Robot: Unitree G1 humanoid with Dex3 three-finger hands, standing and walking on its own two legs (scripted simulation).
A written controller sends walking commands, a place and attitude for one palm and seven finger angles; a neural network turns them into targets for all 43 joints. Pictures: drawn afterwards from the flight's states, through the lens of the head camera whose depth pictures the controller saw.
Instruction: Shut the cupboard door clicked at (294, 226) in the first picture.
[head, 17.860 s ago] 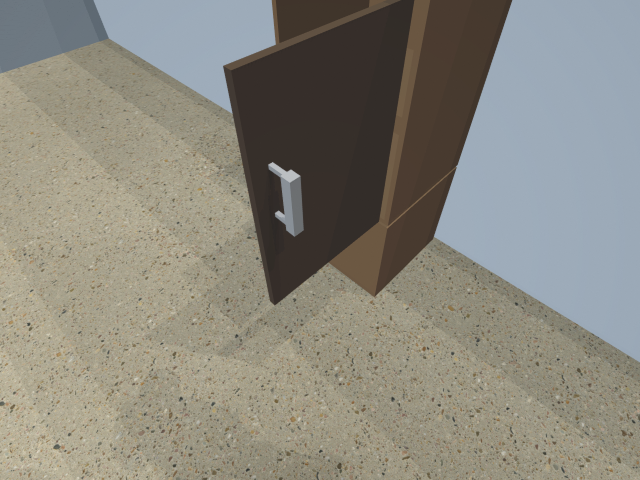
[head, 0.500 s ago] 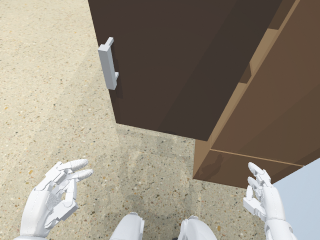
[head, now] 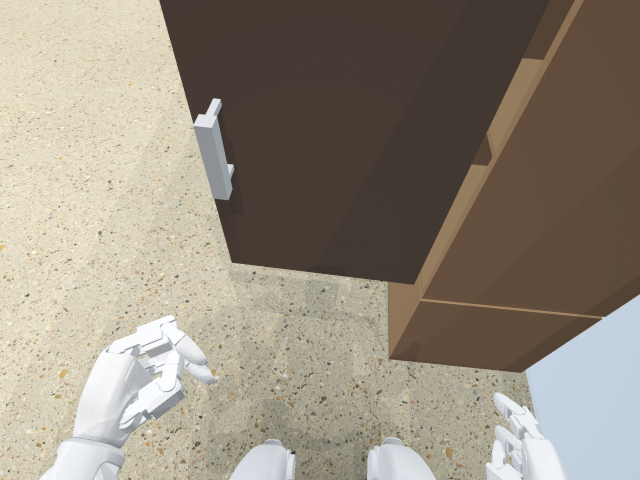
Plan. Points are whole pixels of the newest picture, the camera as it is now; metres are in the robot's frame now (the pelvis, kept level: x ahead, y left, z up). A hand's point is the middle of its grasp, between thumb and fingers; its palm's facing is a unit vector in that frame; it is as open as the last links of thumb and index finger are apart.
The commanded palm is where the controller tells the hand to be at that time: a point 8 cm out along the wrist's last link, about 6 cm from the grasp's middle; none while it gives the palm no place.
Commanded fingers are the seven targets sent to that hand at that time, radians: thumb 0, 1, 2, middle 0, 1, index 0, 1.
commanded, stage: raise the hand and make a fist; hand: left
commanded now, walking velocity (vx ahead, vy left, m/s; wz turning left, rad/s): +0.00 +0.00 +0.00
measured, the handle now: (219, 150) +0.53 +0.18 +0.09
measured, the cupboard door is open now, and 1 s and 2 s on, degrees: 89 89 89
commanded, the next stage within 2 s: bring the fist close to the handle in 0.90 s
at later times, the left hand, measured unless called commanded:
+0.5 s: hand (161, 334) +0.25 +0.18 +0.10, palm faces -0.03 -1.00 -0.06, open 3.1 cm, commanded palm +0.23 +0.23 +0.10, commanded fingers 0.00 0.90 0.90 -1.30 -1.50 -1.30 -1.50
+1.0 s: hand (191, 356) +0.23 +0.15 +0.08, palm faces -0.09 -1.00 -0.04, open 3.1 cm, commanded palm +0.22 +0.21 +0.10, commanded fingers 0.00 0.90 0.90 -1.30 -1.50 -1.30 -1.50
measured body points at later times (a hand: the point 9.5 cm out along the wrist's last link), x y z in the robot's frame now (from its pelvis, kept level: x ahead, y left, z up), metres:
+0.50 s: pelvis +0.03 -0.01 +0.02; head +0.07 -0.01 +0.47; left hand +0.24 +0.23 +0.11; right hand +0.20 -0.24 -0.04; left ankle +0.01 +0.08 -0.65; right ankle +0.05 -0.12 -0.65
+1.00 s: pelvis +0.02 -0.03 +0.03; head +0.06 -0.03 +0.48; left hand +0.23 +0.20 +0.09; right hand +0.19 -0.26 -0.04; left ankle +0.01 +0.08 -0.65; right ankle +0.05 -0.12 -0.65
